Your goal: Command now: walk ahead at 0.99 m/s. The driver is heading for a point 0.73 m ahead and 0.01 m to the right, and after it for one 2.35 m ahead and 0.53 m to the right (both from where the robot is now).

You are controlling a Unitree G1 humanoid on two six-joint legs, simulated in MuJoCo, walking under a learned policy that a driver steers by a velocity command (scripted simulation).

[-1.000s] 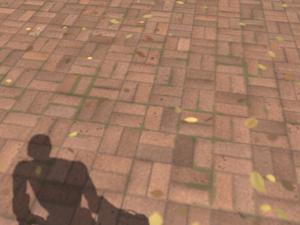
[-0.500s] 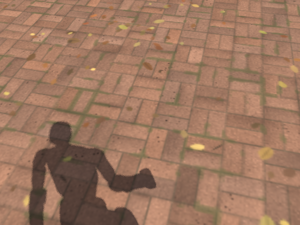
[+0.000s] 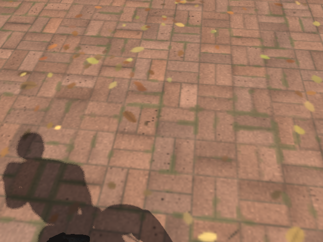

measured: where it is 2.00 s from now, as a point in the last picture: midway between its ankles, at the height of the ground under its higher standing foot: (197, 41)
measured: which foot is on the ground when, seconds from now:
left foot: down 0.00-0.16, up 0.18-0.58, down 0.60-1.00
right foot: up 0.00-0.12, down 0.14-0.58, up 0.60-1.00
